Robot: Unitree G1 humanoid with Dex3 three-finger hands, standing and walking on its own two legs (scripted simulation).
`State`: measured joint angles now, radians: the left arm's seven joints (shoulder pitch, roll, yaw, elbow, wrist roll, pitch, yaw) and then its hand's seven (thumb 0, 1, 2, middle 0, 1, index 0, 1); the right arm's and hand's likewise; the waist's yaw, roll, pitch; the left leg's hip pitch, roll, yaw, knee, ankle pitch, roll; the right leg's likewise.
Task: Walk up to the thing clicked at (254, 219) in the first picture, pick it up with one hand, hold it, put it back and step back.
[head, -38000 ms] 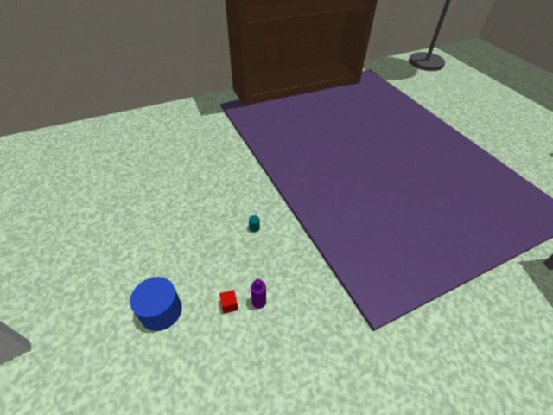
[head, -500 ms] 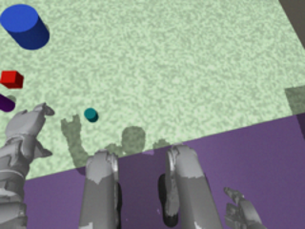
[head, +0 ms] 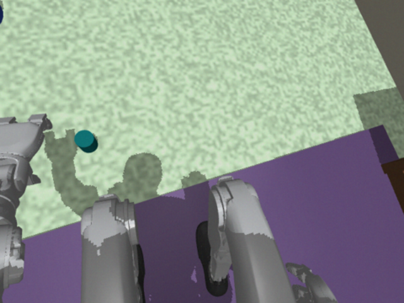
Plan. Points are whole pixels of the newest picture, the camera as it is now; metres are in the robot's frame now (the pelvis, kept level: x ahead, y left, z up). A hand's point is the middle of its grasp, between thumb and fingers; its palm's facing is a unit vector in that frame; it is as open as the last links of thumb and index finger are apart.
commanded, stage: rise first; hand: left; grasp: from above
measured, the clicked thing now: (86, 141) +0.51 +0.22 -0.35
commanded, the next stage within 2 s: approach in 0.90 s
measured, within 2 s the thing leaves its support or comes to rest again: neither
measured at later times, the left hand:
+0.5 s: hand (41, 150) +0.44 +0.28 -0.20, palm faces -0.47 -0.05 -0.88, open 13.0 cm
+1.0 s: hand (47, 147) +0.46 +0.28 -0.22, palm faces -0.47 -0.05 -0.88, open 13.4 cm
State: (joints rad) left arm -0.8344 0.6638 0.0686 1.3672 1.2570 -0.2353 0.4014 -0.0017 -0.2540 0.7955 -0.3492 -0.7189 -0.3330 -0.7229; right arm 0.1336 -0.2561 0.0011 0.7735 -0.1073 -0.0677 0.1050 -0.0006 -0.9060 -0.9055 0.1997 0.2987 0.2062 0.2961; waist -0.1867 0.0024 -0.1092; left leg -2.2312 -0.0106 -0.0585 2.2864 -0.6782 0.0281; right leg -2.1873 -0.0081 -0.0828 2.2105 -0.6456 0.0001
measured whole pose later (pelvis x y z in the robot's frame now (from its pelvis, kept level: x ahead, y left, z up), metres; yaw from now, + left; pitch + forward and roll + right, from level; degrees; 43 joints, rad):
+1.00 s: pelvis +0.01 +0.00 -0.03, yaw -2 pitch +35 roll -7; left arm -0.92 0.72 0.10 1.46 1.25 -0.20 0.44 0.00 -0.40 0.90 -0.22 -0.89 -0.21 -0.89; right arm 0.15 -0.28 0.06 0.75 -0.14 -0.08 0.14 0.00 -0.91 -0.91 0.20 0.30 0.21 0.30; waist -0.24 -0.02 -0.04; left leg -2.30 0.01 -0.09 2.40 -0.71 0.02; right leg -2.26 0.01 -0.11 2.30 -0.66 -0.01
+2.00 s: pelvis +0.00 +0.00 -0.05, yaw -3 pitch +33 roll -9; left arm -0.96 0.73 -0.01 1.46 1.24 -0.25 0.48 0.00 -0.51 0.96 -0.08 -1.04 -0.09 -1.02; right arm 0.13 -0.31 0.10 0.74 -0.17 -0.09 0.14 0.00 -0.91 -0.90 0.20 0.30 0.21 0.30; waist -0.26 -0.07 0.00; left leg -2.33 0.00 -0.11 2.45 -0.70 0.02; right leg -2.27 0.00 -0.13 2.34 -0.65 0.00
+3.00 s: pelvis +0.00 +0.01 -0.06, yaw -9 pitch +29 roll -14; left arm -1.14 0.97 0.09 1.80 1.34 -0.18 0.66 0.00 -0.49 0.98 -0.10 -1.00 -0.09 -0.99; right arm 0.14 -0.35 0.28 0.64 -0.24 -0.25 0.27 -0.01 -0.90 -0.90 0.20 0.30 0.20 0.30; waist -0.43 -0.13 0.14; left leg -2.35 0.02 -0.20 2.54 -0.72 0.03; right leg -2.27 0.04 -0.21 2.34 -0.61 0.02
